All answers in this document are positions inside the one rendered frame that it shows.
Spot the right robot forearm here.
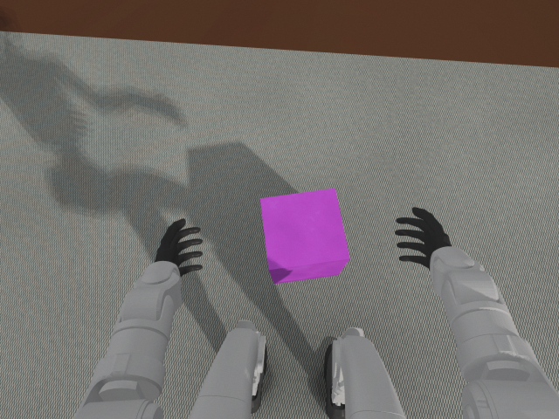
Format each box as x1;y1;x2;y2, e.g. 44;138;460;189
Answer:
430;246;559;397

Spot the left robot forearm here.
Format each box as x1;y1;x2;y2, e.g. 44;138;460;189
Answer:
73;261;183;419

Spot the left robot foot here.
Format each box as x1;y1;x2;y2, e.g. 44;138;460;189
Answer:
251;346;267;414

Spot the carton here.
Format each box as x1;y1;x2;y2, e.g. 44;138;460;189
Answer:
260;188;350;284

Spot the left robot hand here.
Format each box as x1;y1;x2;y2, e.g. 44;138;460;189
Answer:
155;218;203;276

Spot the robot right upper arm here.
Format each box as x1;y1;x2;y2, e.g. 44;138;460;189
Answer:
461;379;559;419

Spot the robot left upper arm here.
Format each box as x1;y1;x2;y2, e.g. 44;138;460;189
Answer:
75;399;163;419

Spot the right robot hand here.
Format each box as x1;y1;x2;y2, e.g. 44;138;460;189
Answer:
395;207;452;270

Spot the left robot thigh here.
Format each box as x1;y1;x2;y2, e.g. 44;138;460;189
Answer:
189;328;266;419

